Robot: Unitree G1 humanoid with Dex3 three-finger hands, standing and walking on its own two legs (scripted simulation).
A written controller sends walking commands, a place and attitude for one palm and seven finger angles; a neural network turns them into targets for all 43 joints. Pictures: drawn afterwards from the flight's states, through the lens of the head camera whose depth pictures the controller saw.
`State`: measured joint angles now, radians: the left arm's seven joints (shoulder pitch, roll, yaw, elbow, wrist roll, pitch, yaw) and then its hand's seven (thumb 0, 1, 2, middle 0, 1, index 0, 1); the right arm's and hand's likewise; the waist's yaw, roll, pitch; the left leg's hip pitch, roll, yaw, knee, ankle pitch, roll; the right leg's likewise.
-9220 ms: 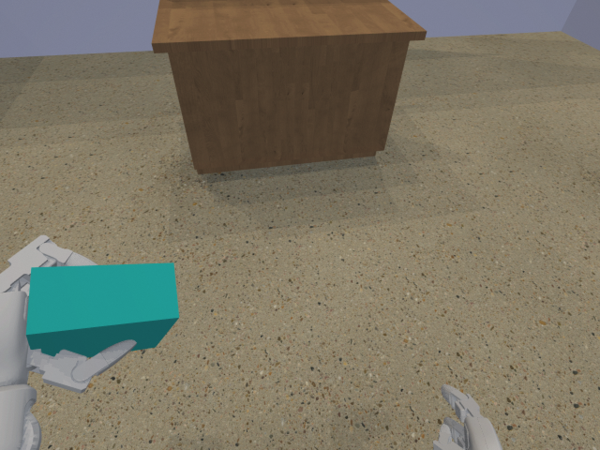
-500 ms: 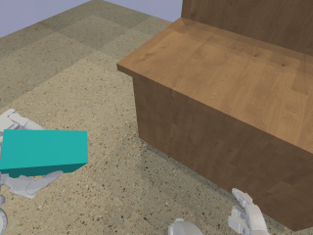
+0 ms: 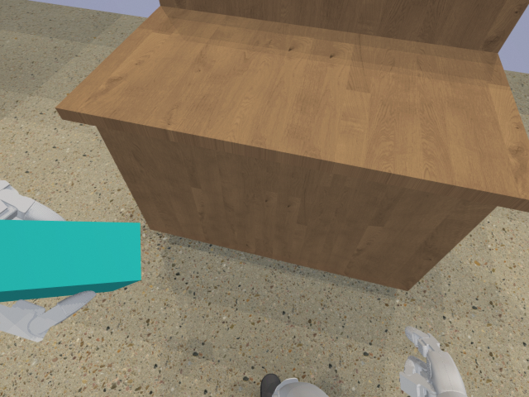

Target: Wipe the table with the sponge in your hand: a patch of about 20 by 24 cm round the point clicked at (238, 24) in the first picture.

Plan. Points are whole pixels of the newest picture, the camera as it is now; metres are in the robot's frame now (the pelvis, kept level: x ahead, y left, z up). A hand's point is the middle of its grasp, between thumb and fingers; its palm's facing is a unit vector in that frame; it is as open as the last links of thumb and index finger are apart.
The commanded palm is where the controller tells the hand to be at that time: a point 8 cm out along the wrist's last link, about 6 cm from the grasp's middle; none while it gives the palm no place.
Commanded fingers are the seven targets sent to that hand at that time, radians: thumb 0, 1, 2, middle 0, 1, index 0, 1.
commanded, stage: turn to face it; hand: left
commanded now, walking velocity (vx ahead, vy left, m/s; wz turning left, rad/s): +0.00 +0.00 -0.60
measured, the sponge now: (85, 262) +0.23 +0.21 +0.16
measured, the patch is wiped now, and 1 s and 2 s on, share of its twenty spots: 0.00 0.00 0.00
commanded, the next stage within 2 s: take the last steps up to it in 0.96 s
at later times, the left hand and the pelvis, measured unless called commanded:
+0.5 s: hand (199, 265) +0.22 +0.08 +0.18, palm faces +0.05 -0.84 -0.54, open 10.2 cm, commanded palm +0.18 +0.15 +0.19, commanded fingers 0.00 0.10 1.30 -1.20 -1.60 -1.20 -1.60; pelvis -0.06 -0.07 +0.01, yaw -18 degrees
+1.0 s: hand (284, 311) +0.19 +0.00 +0.16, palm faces -0.09 -0.88 -0.47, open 10.2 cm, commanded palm +0.15 +0.07 +0.19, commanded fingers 0.00 0.10 1.30 -1.20 -1.60 -1.20 -1.60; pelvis -0.13 -0.09 -0.01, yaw -30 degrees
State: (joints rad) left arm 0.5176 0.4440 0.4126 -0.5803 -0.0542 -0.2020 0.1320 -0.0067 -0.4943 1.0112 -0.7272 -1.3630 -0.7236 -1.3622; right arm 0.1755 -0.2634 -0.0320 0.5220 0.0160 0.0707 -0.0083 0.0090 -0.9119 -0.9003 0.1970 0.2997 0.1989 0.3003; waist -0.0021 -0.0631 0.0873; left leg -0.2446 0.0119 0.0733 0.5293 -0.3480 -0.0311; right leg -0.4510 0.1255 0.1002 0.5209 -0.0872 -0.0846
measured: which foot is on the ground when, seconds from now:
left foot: down 0.00-0.22, up 0.24-0.68, down 0.70-0.92, up 0.94-1.00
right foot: down 0.00-0.00, up 0.02-0.18, down 0.20-0.70, up 0.72-0.88, down 0.90-1.00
